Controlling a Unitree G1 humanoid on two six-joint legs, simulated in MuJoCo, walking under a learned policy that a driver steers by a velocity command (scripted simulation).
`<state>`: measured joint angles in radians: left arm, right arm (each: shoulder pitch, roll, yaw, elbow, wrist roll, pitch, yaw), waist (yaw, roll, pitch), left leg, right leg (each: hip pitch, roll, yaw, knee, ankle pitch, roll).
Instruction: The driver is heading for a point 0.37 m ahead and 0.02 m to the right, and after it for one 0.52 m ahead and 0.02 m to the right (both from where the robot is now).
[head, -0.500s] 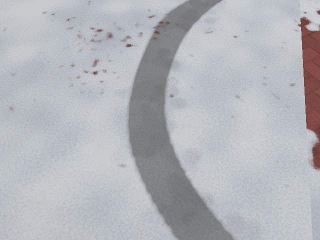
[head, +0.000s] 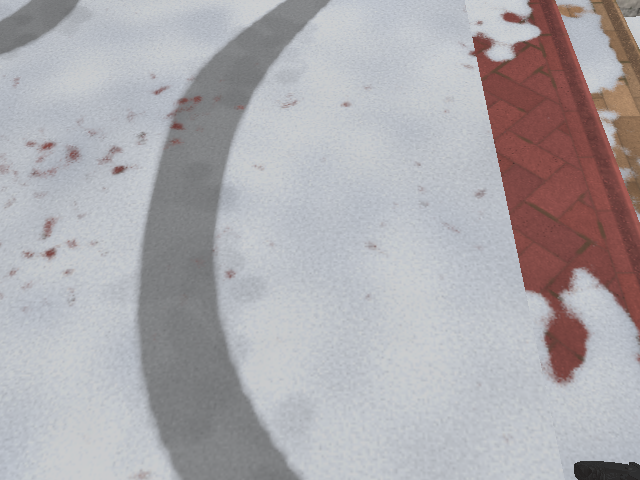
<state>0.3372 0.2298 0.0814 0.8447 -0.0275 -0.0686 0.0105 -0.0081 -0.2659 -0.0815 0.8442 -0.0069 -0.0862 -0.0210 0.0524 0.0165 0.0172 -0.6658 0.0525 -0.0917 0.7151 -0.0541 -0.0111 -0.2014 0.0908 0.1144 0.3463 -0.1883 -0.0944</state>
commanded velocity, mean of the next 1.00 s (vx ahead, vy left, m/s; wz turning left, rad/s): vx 0.35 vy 0.00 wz -0.41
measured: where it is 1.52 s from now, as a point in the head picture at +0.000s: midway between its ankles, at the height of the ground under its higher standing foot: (409, 470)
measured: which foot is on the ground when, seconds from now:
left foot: up 0.00-0.20, down 0.22-0.68, up 0.70-1.00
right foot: down 0.00-0.22, up 0.24-0.66, down 0.68-1.00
